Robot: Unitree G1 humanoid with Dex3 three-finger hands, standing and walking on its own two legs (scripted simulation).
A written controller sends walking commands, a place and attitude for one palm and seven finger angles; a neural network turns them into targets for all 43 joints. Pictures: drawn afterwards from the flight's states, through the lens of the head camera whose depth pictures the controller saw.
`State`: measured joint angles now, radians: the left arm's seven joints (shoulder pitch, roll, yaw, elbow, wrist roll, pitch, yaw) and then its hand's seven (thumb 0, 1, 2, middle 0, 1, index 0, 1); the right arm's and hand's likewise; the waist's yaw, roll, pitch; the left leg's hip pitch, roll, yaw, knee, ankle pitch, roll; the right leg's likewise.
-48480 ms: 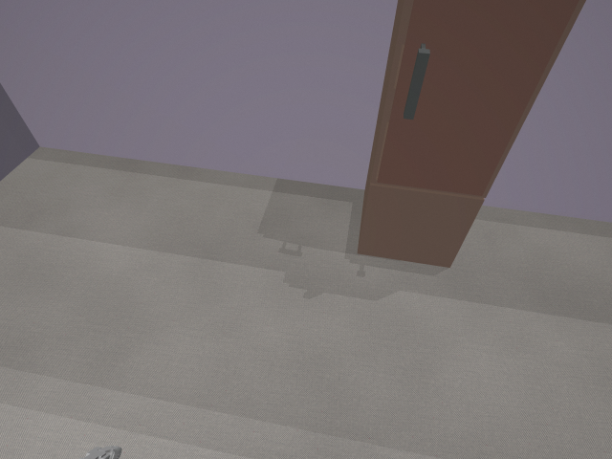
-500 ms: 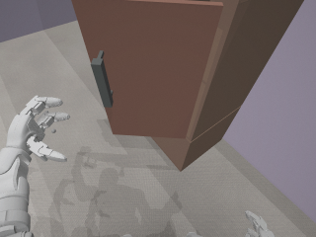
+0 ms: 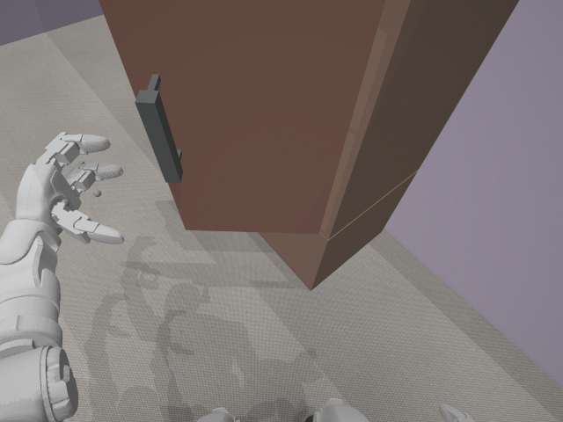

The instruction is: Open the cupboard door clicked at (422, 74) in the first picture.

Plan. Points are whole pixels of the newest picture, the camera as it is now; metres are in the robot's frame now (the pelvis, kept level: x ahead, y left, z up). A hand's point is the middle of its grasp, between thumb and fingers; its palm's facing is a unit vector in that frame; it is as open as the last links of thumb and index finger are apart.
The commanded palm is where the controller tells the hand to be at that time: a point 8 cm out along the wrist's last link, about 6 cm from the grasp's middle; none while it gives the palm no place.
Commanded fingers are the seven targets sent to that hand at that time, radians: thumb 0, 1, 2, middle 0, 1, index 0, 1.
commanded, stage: move the hooked fingers beside the handle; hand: left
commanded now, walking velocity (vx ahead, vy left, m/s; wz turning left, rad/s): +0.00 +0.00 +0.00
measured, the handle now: (165, 132) +0.54 +0.19 +0.06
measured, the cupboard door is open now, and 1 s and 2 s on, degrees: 49 49 49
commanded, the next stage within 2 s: slide the fingers in behind the handle in 1.46 s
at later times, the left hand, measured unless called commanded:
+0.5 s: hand (123, 153) +0.48 +0.24 +0.07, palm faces -0.03 -1.00 -0.01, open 14.0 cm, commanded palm +0.47 +0.29 +0.07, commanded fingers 0.00 -0.50 0.30 -0.30 -1.20 -0.30 -1.20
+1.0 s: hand (126, 150) +0.50 +0.24 +0.06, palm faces -0.03 -1.00 -0.01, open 13.9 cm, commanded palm +0.48 +0.29 +0.07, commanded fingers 0.00 -0.50 0.30 -0.30 -1.20 -0.30 -1.20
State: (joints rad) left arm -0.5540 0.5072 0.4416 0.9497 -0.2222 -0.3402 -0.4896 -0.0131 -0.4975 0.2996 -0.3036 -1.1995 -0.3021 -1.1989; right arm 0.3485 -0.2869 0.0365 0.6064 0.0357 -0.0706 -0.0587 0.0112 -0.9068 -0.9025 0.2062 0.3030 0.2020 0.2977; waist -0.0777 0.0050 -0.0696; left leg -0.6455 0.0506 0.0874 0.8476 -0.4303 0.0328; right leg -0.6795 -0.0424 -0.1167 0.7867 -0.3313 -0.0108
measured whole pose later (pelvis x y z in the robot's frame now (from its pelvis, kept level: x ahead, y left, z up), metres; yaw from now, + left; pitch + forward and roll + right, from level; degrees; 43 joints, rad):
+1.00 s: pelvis +0.01 +0.01 -0.01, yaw -2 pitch +19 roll -3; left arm -0.80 0.60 0.48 1.15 -0.13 -0.37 -0.42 -0.01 -0.50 0.30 -0.30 -1.20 -0.30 -1.20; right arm 0.41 -0.28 0.04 0.59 0.01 0.09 -0.02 0.01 -0.91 -0.90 0.21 0.30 0.20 0.30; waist -0.15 0.01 -0.09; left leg -0.79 0.07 0.09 0.92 -0.48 0.04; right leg -0.81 -0.02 -0.11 0.82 -0.35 0.00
